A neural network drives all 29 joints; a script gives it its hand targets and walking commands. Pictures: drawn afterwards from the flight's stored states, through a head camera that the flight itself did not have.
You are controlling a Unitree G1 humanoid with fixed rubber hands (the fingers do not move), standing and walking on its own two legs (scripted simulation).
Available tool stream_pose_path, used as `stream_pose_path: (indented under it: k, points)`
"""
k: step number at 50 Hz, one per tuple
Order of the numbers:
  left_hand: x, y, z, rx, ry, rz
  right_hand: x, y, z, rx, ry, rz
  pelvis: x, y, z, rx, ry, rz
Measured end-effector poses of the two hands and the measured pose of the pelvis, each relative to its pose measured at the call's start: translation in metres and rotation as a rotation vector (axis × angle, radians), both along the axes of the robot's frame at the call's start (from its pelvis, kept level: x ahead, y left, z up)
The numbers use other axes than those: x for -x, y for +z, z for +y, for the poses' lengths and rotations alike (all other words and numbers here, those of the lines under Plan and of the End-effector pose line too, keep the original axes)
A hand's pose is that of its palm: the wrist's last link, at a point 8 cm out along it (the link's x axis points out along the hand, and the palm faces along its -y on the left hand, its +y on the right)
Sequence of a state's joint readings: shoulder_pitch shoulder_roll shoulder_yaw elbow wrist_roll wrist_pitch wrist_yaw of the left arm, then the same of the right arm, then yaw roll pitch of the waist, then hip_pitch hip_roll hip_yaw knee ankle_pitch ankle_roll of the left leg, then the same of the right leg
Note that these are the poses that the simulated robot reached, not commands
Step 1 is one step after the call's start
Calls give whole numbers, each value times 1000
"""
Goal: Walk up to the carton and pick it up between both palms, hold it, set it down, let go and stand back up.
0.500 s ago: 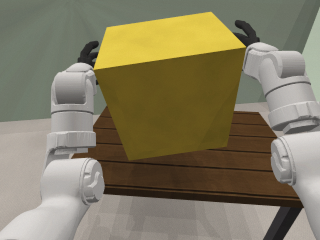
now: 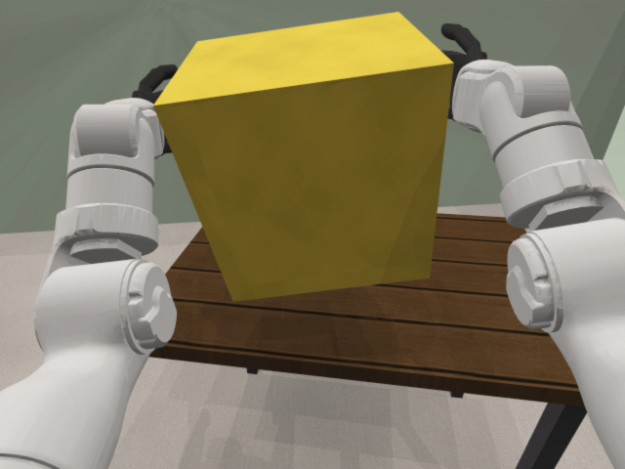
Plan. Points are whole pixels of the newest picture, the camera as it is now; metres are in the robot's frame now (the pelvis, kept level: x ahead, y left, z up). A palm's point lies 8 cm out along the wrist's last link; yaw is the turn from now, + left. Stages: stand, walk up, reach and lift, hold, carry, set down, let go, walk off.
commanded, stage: hold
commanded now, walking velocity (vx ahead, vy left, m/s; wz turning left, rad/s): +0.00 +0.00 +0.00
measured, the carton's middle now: (313, 160) +0.39 -0.01 +0.30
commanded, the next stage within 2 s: none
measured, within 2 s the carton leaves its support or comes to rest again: neither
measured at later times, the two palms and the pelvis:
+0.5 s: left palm (170, 109) +0.37 +0.15 +0.37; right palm (498, 68) +0.33 -0.19 +0.42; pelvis -0.01 +0.02 +0.00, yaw -1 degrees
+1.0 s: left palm (148, 146) +0.39 +0.19 +0.33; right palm (442, 109) +0.36 -0.16 +0.37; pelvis +0.01 +0.00 +0.00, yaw +1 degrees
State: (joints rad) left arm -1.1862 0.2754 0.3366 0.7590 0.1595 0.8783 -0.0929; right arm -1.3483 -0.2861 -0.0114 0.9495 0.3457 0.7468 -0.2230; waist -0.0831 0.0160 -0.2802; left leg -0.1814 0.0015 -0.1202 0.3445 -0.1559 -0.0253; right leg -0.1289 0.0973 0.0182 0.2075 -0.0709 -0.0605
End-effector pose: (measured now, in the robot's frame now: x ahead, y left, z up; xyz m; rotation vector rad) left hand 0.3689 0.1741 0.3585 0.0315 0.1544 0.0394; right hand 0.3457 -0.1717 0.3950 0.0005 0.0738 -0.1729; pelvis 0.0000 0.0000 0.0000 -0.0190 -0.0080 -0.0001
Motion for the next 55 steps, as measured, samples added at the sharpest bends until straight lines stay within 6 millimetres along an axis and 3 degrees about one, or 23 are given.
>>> stream_pose_path:
  k: [9, 15, 23, 32, 36, 41, 45, 55]
  points:
    - [8, 0, 12, 17, -17, -22, 14, 8, 13, 6, -17, -19, 7, 0, 8, 4, -4, -5]
    - [5, 4, 7, -2, -42, -17, 18, 18, 10, 0, -40, -12, 15, -1, 17, 1, -1, 15]
    - [2, 15, -17, -54, -48, -54, 19, 24, -13, -8, -50, -41, 9, -1, 19, -9, -19, 40]
    - [-9, 6, -40, -43, -45, 32, 5, 6, -38, -18, -51, 29, -2, -1, 5, -4, -26, 21]
    - [-17, 6, -32, -11, -28, 14, -6, 2, -31, 5, -32, 9, -5, 1, -2, -6, -22, 16]
    - [-16, -1, -5, 64, -1, -12, -10, -4, -5, 50, -8, -14, -12, 4, -9, -26, -42, -6]
    - [-13, -8, 10, 27, 17, -36, -17, -10, 9, 13, 14, -33, -14, 1, -9, 6, 0, 8]
    - [-24, -53, 12, 1, -38, 29, -15, -38, 14, 43, -27, 40, -5, 0, 9, 7, -6, 2]
